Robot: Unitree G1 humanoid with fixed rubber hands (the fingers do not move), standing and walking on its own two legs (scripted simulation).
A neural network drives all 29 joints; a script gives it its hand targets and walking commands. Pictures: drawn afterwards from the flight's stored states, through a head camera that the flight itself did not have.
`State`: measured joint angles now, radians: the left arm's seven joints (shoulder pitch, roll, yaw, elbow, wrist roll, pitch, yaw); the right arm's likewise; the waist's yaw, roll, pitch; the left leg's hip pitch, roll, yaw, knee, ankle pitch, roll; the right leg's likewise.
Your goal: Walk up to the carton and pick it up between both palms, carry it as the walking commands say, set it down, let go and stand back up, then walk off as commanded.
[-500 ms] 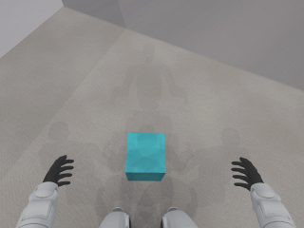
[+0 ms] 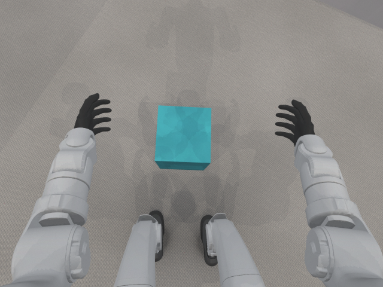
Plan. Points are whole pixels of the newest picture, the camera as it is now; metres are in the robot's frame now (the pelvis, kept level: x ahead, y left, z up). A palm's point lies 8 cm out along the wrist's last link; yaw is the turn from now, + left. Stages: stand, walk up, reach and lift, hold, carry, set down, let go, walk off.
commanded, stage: reach and lift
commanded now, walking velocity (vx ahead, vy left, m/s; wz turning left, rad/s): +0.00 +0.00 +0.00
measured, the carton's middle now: (183, 141) +0.51 -0.02 -0.56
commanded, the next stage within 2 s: none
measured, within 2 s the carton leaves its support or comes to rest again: neither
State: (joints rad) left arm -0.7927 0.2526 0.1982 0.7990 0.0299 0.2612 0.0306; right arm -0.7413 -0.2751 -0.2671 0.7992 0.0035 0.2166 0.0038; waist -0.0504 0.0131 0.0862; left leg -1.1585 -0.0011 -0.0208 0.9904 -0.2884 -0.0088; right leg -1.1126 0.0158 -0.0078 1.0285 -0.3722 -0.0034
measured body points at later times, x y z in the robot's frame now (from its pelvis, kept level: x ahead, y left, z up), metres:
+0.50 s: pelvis +0.01 +0.00 -0.03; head +0.32 +0.01 +0.29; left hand +0.54 +0.15 -0.15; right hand +0.51 -0.22 -0.15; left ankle +0.09 +0.12 -0.65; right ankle +0.05 -0.11 -0.65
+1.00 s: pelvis -0.02 +0.01 -0.16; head +0.31 +0.01 +0.14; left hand +0.53 +0.15 -0.29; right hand +0.50 -0.21 -0.28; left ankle +0.09 +0.12 -0.65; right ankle +0.05 -0.11 -0.65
